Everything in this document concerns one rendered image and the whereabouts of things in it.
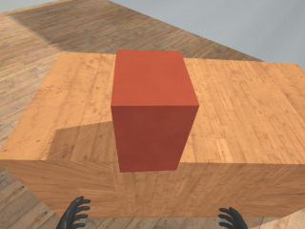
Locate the robot right hand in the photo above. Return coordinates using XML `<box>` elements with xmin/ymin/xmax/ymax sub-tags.
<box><xmin>218</xmin><ymin>207</ymin><xmax>248</xmax><ymax>229</ymax></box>

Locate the robot left hand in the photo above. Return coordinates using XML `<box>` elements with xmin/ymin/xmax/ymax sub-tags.
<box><xmin>55</xmin><ymin>196</ymin><xmax>91</xmax><ymax>229</ymax></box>

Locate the carton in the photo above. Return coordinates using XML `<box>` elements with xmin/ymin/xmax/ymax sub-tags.
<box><xmin>111</xmin><ymin>50</ymin><xmax>200</xmax><ymax>173</ymax></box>

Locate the pedestal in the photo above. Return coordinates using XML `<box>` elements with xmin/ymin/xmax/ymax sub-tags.
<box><xmin>0</xmin><ymin>52</ymin><xmax>305</xmax><ymax>218</ymax></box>

